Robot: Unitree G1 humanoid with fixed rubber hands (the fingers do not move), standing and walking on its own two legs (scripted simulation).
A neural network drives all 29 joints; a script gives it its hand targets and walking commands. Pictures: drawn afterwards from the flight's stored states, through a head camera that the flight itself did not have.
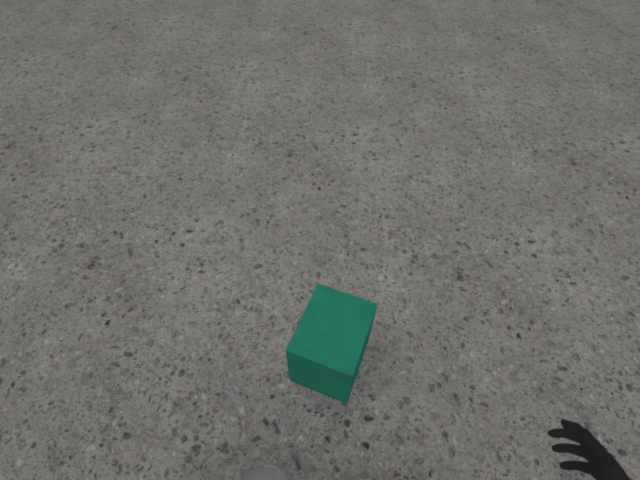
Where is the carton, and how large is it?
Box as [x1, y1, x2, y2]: [286, 284, 376, 403]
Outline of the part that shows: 317,284 286,349 290,380 346,403 369,336 376,303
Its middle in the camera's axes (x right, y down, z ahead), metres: +0.03 +0.31 +1.17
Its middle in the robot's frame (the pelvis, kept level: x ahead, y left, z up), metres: +0.57 -0.01 -0.63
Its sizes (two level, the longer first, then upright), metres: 0.231 0.190 0.228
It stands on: the floor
